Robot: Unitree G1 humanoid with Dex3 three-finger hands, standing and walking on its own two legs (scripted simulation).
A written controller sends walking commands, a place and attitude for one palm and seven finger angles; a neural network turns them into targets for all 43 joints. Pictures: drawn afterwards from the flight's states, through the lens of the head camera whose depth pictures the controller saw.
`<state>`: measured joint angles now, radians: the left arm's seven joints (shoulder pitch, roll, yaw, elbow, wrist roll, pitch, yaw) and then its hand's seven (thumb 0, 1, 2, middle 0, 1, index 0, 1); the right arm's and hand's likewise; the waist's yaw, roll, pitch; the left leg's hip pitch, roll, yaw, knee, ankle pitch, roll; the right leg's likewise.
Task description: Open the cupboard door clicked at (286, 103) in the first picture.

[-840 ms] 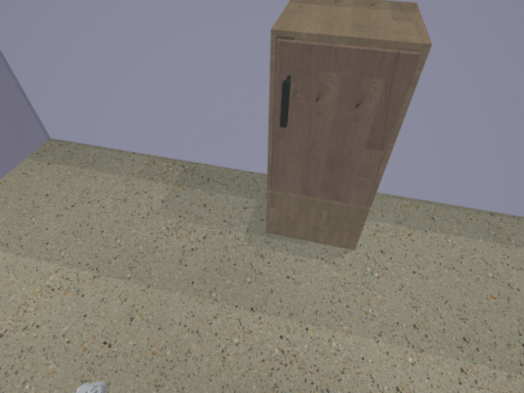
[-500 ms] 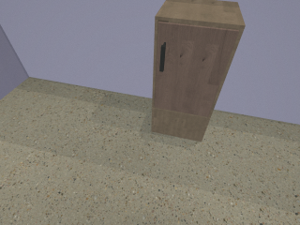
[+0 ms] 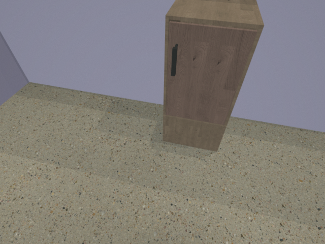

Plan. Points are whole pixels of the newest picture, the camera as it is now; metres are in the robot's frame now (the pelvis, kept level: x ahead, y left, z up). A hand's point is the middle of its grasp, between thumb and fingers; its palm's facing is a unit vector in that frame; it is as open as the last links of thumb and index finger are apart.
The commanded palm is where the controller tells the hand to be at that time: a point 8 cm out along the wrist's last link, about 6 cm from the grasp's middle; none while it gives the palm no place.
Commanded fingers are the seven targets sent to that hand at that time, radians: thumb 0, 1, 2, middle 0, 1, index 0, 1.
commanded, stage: look at it before walking up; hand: left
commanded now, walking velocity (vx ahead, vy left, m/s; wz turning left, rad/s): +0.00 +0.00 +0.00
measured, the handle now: (174, 60) +0.95 -0.01 -0.03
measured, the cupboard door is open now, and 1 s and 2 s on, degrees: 0 0 0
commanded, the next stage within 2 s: turn to face it in 0.60 s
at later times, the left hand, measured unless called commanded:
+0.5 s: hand out of the picture +0.08 +0.25 -0.15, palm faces -0.02 -0.94 -0.34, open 7.4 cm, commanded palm none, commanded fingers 0.00 0.90 0.90 -0.20 -0.30 -0.20 -0.30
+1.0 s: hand out of the picture +0.09 +0.23 -0.16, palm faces -0.06 -0.95 -0.32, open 7.4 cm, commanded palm none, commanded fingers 0.00 0.90 0.90 -0.20 -0.30 -0.20 -0.30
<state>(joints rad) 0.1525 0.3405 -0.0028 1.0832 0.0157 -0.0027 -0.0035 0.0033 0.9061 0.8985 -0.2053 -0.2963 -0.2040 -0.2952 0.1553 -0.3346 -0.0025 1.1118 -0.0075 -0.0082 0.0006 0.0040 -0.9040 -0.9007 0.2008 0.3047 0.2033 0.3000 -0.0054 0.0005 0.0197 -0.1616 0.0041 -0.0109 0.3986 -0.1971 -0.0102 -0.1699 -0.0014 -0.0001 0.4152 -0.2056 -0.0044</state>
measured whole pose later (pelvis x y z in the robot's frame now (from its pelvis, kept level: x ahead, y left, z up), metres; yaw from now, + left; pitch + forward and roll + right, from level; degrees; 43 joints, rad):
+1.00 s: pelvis +0.01 +0.00 +0.00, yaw -3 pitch -2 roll +0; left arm 0.17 0.31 0.01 1.06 0.02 0.03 0.01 0.00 0.91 0.90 -0.20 -0.30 -0.20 -0.29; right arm 0.13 -0.30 -0.01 1.08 -0.01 0.00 -0.02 0.00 -0.91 -0.90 0.20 0.30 0.20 0.30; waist 0.01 0.00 0.03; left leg -0.15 0.03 0.04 0.43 -0.24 -0.02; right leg -0.19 0.03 0.05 0.45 -0.23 -0.01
